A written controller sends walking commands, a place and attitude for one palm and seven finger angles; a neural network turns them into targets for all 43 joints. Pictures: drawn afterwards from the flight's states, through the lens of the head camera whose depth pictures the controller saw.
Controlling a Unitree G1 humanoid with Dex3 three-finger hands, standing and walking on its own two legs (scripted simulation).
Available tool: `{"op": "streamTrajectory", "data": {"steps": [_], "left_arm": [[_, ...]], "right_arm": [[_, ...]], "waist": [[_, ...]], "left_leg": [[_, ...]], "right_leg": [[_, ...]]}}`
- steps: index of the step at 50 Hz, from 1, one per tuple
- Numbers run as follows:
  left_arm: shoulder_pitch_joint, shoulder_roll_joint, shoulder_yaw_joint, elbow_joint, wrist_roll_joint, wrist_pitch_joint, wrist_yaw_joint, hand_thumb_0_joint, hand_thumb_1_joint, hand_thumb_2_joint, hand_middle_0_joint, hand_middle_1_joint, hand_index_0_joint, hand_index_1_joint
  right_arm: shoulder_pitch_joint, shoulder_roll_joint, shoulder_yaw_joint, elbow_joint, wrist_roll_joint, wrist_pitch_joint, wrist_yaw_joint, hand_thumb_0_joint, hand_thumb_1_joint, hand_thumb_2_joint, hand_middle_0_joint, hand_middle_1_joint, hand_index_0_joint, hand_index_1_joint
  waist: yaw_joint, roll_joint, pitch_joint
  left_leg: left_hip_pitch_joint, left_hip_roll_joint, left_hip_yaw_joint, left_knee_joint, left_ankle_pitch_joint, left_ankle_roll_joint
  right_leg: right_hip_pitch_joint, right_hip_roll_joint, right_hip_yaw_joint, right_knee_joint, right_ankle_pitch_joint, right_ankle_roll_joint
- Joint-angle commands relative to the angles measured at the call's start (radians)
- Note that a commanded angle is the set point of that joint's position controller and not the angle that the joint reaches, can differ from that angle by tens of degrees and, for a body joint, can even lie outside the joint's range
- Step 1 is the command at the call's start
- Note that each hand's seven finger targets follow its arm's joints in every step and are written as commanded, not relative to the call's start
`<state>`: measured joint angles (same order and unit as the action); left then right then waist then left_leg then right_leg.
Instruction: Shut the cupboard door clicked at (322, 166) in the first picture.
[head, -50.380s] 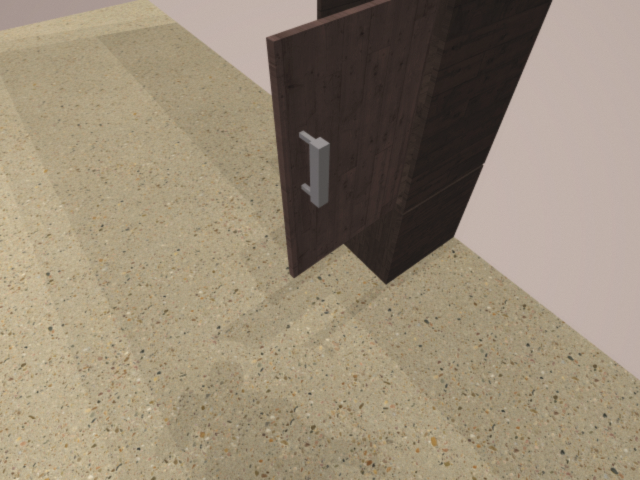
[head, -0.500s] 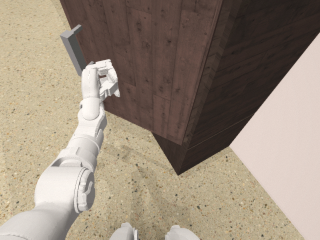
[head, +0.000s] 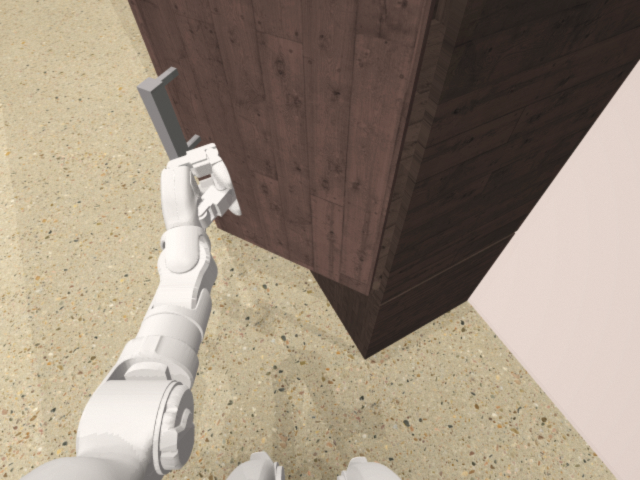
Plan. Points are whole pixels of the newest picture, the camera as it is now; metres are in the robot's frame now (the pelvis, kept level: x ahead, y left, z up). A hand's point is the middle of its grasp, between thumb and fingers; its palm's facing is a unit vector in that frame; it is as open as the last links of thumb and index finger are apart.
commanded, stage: draw the hand back to the body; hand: left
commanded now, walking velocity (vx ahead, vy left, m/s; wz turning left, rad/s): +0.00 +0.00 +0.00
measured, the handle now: (175, 117) +0.64 +0.19 +0.07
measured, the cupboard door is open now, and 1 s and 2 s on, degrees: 34 34 34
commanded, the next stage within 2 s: step back with the hand held close in 1.44 s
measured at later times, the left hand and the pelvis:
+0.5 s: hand (99, 282) +0.30 +0.18 +0.16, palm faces +0.06 -0.99 -0.15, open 3.1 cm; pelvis +0.00 +0.03 +0.05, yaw +1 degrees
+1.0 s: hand out of the picture +0.21 +0.31 +0.21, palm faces +0.38 -0.84 -0.38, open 5.6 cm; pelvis +0.02 +0.05 +0.07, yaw +2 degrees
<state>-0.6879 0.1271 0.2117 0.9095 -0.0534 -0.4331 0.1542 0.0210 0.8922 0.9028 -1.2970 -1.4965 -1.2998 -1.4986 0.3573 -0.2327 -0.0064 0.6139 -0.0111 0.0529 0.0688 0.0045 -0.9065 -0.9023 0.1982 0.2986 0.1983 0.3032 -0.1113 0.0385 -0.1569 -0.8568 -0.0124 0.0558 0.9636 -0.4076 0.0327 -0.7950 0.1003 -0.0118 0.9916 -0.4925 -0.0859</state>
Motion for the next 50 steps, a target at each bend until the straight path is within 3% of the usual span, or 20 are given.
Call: {"op": "streamTrajectory", "data": {"steps": [1,2,5,7,8,9,11,13,15,18,19,20,21,23,26,30,32,38,41,50], "left_arm": [[-0.09,0.185,-0.034,-0.405,0.024,-0.07,-0.045,0.0,0.9,0.9,-1.3,-1.5,-1.3,-1.5],[-0.066,0.158,-0.069,-0.447,0.006,-0.035,-0.065,0.0,0.9,0.9,-1.3,-1.5,-1.3,-1.5],[-0.011,0.117,-0.106,-0.552,-0.087,0.089,-0.123,0.0,0.9,0.9,-1.3,-1.5,-1.3,-1.5],[-0.05,0.079,-0.159,-0.658,-0.133,0.135,-0.147,0.0,0.9,0.9,-1.3,-1.5,-1.3,-1.5],[-0.036,0.1,-0.144,-0.688,-0.143,0.144,-0.147,0.0,0.9,0.9,-1.3,-1.5,-1.3,-1.5],[-0.037,0.09,-0.171,-0.739,-0.142,0.142,-0.148,0.0,0.9,0.9,-1.3,-1.5,-1.3,-1.5],[-0.013,0.125,-0.168,-0.818,-0.121,0.122,-0.132,0.0,0.9,0.9,-1.3,-1.5,-1.3,-1.5],[0.093,0.141,-0.157,-0.849,-0.109,0.112,-0.122,0.0,0.9,0.9,-1.3,-1.5,-1.3,-1.5],[0.187,0.164,-0.142,-0.872,-0.102,0.127,-0.123,0.0,0.9,0.9,-1.245,-1.44,-1.245,-1.44],[0.316,0.219,-0.08,-0.865,-0.124,0.211,-0.14,0.0,0.9,0.9,-1.163,-1.35,-1.163,-1.35],[0.318,0.229,-0.171,-0.967,-0.066,0.22,-0.134,0.0,0.9,0.9,-1.135,-1.32,-1.135,-1.32],[0.374,0.268,-0.114,-0.977,-0.068,0.236,-0.125,0.0,0.9,0.9,-1.107,-1.29,-1.107,-1.29],[0.414,0.27,-0.109,-1.005,-0.072,0.249,-0.127,0.0,0.9,0.9,-1.08,-1.26,-1.08,-1.26],[0.461,0.267,-0.113,-1.07,-0.068,0.273,-0.121,0.0,0.9,0.9,-1.025,-1.2,-1.025,-1.2],[0.49,0.251,-0.141,-1.154,-0.056,0.305,-0.115,0.0,0.9,0.9,-0.943,-1.11,-0.943,-1.11],[0.549,0.26,-0.125,-1.269,-0.045,0.333,-0.093,0.0,0.9,0.9,-0.832,-0.99,-0.832,-0.99],[0.595,0.272,-0.112,-1.326,-0.044,0.341,-0.085,0.0,0.9,0.9,-0.777,-0.93,-0.777,-0.93],[0.766,0.338,0.007,-1.389,-0.043,0.354,-0.067,0.0,0.9,0.9,-0.613,-0.75,-0.613,-0.75],[0.858,0.38,0.081,-1.416,-0.043,0.354,-0.066,0.0,0.9,0.9,-0.53,-0.66,-0.53,-0.66],[1.066,0.444,0.233,-1.533,-0.05,0.333,-0.053,0.0,0.9,0.9,-0.282,-0.39,-0.282,-0.39]], "right_arm": [[0.051,-0.142,-0.055,-0.146,0.022,-0.025,0.007,0.0,-0.9,-0.9,0.2,0.3,0.2,0.3],[0.042,-0.144,-0.056,-0.154,0.034,-0.018,0.003,0.0,-0.9,-0.9,0.2,0.3,0.2,0.3],[-0.001,-0.153,-0.054,-0.169,0.066,-0.007,-0.024,0.0,-0.9,-0.9,0.2,0.3,0.2,0.3],[-0.041,-0.15,-0.047,-0.171,0.081,-0.018,-0.049,0.0,-0.9,-0.9,0.2,0.3,0.2,0.3],[-0.053,-0.149,-0.044,-0.167,0.081,-0.028,-0.059,0.0,-0.9,-0.9,0.2,0.3,0.2,0.3],[-0.071,-0.145,-0.037,-0.168,0.081,-0.04,-0.066,0.0,-0.9,-0.9,0.2,0.3,0.2,0.3],[-0.089,-0.143,-0.031,-0.163,0.079,-0.063,-0.077,0.0,-0.9,-0.9,0.2,0.3,0.2,0.3],[-0.115,-0.135,-0.021,-0.164,0.075,-0.082,-0.076,0.0,-0.9,-0.9,0.2,0.3,0.2,0.3],[-0.144,-0.133,-0.015,-0.174,0.076,-0.091,-0.072,0.0,-0.9,-0.9,0.2,0.3,0.2,0.3],[-0.192,-0.134,-0.003,-0.2,0.086,-0.078,-0.075,0.0,-0.9,-0.9,0.2,0.3,0.2,0.3],[-0.234,-0.101,-0.003,-0.229,0.089,-0.049,-0.093,0.0,-0.9,-0.9,0.2,0.3,0.2,0.3],[-0.245,-0.107,-0.005,-0.233,0.09,-0.033,-0.108,0.0,-0.9,-0.9,0.2,0.3,0.2,0.3],[-0.254,-0.106,0.0,-0.244,0.088,-0.027,-0.116,0.0,-0.9,-0.9,0.2,0.3,0.2,0.3],[-0.274,-0.095,0.01,-0.243,0.088,-0.015,-0.125,0.0,-0.9,-0.9,0.2,0.3,0.2,0.3],[-0.291,-0.097,0.02,-0.242,0.081,-0.017,-0.131,0.0,-0.9,-0.9,0.2,0.3,0.2,0.3],[-0.3,-0.098,0.031,-0.238,0.072,-0.037,-0.132,0.0,-0.9,-0.9,0.2,0.3,0.2,0.3],[-0.301,-0.102,0.035,-0.233,0.066,-0.052,-0.131,0.0,-0.9,-0.9,0.2,0.3,0.2,0.3],[-0.312,-0.105,0.032,-0.219,0.053,-0.066,-0.132,0.0,-0.9,-0.9,0.2,0.3,0.2,0.3],[-0.315,-0.108,0.025,-0.21,0.049,-0.072,-0.126,0.0,-0.9,-0.9,0.2,0.3,0.2,0.3],[-0.302,-0.108,0.005,-0.197,0.054,-0.111,-0.112,0.0,-0.9,-0.9,0.2,0.3,0.2,0.3]], "waist": [[0.086,-0.101,-0.473],[0.068,-0.144,-0.412],[0.051,-0.191,-0.293],[0.034,-0.148,-0.227],[0.043,-0.127,-0.196],[0.039,-0.085,-0.174],[0.048,-0.02,-0.163],[0.074,0.029,-0.177],[0.096,0.036,-0.17],[0.125,-0.019,-0.109],[0.103,-0.084,-0.084],[0.106,-0.115,-0.057],[0.115,-0.131,-0.062],[0.113,-0.077,-0.053],[0.106,0.003,0.01],[0.106,0.077,0.019],[0.112,0.089,0.01],[0.138,-0.005,0.035],[0.153,0.015,0.042],[0.166,0.065,0.061]], "left_leg": [[0.304,-0.017,-0.044,-0.076,0.336,0.027],[0.316,-0.011,-0.041,-0.096,0.302,0.031],[0.348,-0.008,-0.042,-0.148,0.224,0.035],[0.423,-0.002,-0.049,-0.181,0.205,0.038],[0.451,0.001,-0.055,-0.199,0.197,0.038],[0.482,0.003,-0.065,-0.216,0.192,0.038],[0.539,0.006,-0.079,-0.234,0.197,0.036],[0.584,0.009,-0.097,-0.258,0.211,0.028],[0.597,0.012,-0.103,-0.284,0.225,0.02],[0.548,0.008,-0.091,-0.325,0.193,0.019],[0.552,0.005,-0.105,-0.367,0.191,0.015],[0.552,0.009,-0.095,-0.382,0.19,0.016],[0.552,0.004,-0.094,-0.39,0.201,0.018],[0.625,0.013,-0.094,-0.42,0.239,0.02],[0.714,0.026,-0.118,-0.48,0.243,0.017],[0.804,0.046,-0.17,-0.556,0.226,0.003],[0.833,0.053,-0.193,-0.586,0.227,-0.002],[0.824,0.062,-0.204,-0.637,0.255,-0.012],[0.818,0.062,-0.192,-0.636,0.308,-0.021],[0.795,0.063,-0.175,-0.619,0.389,-0.038]], "right_leg": [[0.402,-0.08,0.107,-0.162,0.772,0.158],[0.39,-0.08,0.108,-0.2,0.742,0.174],[0.408,-0.089,0.126,-0.308,0.629,0.192],[0.36,-0.082,0.103,-0.357,0.497,0.17],[0.34,-0.072,0.082,-0.369,0.429,0.147],[0.318,-0.066,0.068,-0.375,0.383,0.13],[0.295,-0.06,0.052,-0.371,0.342,0.107],[0.292,-0.056,0.028,-0.358,0.325,0.081],[0.312,-0.056,0.016,-0.352,0.326,0.067],[0.38,-0.064,0.025,-0.387,0.318,0.069],[0.441,-0.104,0.088,-0.462,0.35,0.088],[0.471,-0.11,0.096,-0.496,0.357,0.097],[0.51,-0.118,0.105,-0.509,0.376,0.106],[0.527,-0.117,0.087,-0.523,0.428,0.097],[0.5,-0.092,0.054,-0.567,0.352,0.067],[0.527,-0.082,0.029,-0.601,0.326,0.051],[0.554,-0.082,0.023,-0.61,0.331,0.049],[0.625,-0.08,0.011,-0.638,0.352,0.05],[0.654,-0.081,0.01,-0.65,0.375,0.048],[0.67,-0.085,0.006,-0.653,0.397,0.052]]}}
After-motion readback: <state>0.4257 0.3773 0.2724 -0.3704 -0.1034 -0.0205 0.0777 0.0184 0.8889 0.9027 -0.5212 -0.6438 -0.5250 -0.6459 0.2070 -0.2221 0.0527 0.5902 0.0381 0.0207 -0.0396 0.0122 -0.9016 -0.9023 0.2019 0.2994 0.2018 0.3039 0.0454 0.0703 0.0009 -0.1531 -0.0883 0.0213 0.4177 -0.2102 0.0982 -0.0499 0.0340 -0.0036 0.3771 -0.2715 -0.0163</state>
